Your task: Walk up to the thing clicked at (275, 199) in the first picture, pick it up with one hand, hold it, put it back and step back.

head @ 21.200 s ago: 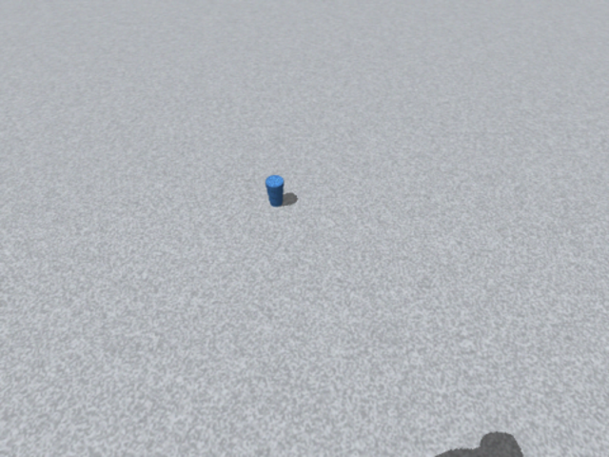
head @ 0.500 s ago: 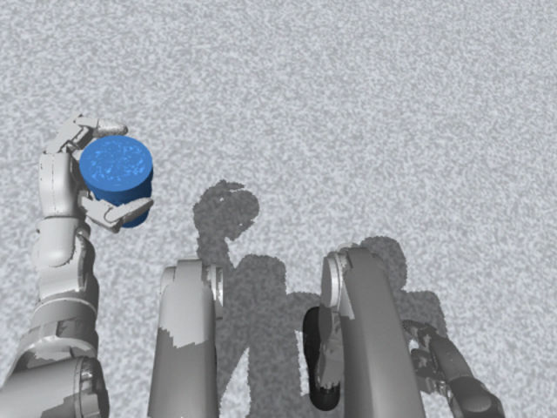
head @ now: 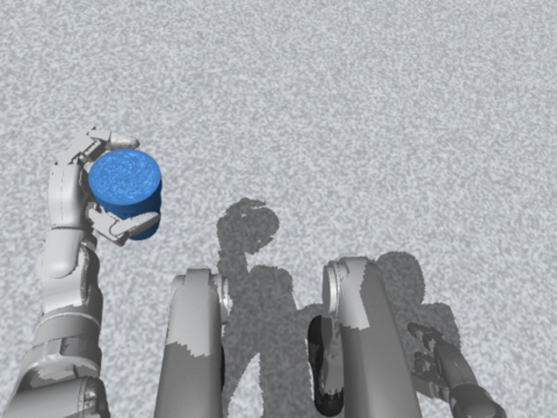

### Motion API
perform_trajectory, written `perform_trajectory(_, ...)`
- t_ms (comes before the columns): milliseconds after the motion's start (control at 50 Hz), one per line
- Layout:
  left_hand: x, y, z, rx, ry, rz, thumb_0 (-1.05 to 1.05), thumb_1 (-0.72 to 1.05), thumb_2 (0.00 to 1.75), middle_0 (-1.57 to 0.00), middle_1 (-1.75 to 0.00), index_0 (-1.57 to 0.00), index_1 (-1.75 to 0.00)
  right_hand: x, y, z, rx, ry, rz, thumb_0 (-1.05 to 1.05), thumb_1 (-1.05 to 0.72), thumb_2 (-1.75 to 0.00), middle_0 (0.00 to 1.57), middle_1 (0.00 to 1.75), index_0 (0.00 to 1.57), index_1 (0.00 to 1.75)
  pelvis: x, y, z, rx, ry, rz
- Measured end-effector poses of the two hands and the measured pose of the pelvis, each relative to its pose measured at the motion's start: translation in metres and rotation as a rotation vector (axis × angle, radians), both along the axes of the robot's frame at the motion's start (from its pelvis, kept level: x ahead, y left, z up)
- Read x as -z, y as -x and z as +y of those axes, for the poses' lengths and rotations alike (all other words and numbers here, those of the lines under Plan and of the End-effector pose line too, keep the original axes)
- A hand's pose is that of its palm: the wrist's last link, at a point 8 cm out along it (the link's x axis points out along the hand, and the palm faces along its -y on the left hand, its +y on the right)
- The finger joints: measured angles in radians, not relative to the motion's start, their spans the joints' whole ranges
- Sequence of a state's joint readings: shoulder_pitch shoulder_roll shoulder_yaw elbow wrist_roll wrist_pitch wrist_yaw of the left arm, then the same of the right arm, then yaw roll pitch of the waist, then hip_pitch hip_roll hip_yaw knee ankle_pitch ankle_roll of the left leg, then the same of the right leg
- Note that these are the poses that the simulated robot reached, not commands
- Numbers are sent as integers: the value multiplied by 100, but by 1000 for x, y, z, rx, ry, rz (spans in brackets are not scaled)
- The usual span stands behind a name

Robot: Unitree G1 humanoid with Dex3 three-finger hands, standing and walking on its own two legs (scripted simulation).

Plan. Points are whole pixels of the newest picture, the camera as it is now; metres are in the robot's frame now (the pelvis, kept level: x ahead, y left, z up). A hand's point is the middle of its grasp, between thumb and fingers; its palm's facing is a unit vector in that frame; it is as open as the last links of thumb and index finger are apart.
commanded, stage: lift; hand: left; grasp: from the side
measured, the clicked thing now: (133, 202) +0.40 +0.20 -0.04
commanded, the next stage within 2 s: hold in 1.80 s
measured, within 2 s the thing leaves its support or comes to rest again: neither
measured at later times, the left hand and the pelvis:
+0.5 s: hand (68, 130) +0.39 +0.19 +0.16, palm faces +0.06 -1.00 -0.05, open 11.4 cm; pelvis +0.03 +0.00 +0.13, yaw +1 degrees
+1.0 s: hand out of the picture +0.40 +0.18 +0.29, palm faces +0.06 -1.00 -0.02, open 11.4 cm; pelvis +0.06 +0.00 +0.25, yaw +1 degrees
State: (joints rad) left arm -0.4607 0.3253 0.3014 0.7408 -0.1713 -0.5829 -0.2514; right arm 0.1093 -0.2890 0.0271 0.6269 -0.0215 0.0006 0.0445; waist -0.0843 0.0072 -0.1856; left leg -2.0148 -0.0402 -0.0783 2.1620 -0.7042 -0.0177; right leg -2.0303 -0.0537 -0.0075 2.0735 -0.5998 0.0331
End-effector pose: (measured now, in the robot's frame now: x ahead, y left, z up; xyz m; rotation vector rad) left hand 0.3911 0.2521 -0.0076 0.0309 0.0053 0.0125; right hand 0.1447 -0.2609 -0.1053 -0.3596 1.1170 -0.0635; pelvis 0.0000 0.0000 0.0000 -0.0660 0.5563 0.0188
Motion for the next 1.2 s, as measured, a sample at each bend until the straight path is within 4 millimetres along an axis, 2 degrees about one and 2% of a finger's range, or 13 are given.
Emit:
perform_trajectory(260, -73, 13, -6, -12, 0, 6, 6, -59, 112, -79, -112, -63, -108, -59, -29, 4, 30, -22, -94, 0, -92, -90, 20, 30, 21, 30, -58, -10, -1, -1, -10, -1)
perform_trajectory(400, -123, 20, -8, -35, -5, 20, 5, -59, 112, -78, -112, -63, -109, -101, -46, 10, 51, -40, -144, 1, -91, -90, 20, 30, 21, 30, -98, -19, 0, -1, -15, -25)
perform_trajectory(520, -176, 22, -9, -45, -18, 7, 5, -58, 112, -78, -113, -62, -109, -140, -59, 15, 64, -54, -181, 1, -91, -89, 20, 30, 21, 30, -135, -30, 0, -2, -17, -61)
perform_trajectory(700, -238, 20, -11, -48, -14, 25, 5, -58, 112, -78, -113, -62, -109, -201, -68, 21, 84, -65, -226, 1, -90, -89, 20, 30, 21, 30, -191, -46, 1, -2, -19, -135)
perform_trajectory(900, -281, 16, -13, -32, 0, 22, 5, -59, 112, -78, -112, -63, -108, -246, -62, 17, 89, -47, -219, 1, -90, -89, 20, 30, 21, 30, -232, -58, 2, -2, -19, -205)
perform_trajectory(1200, -327, 13, -22, -44, 5, 13, 5, -59, 112, -79, -112, -63, -108, -279, -59, 21, 96, -76, -207, 1, -90, -89, 20, 30, 21, 30, -271, -71, -2, 2, -32, -289)
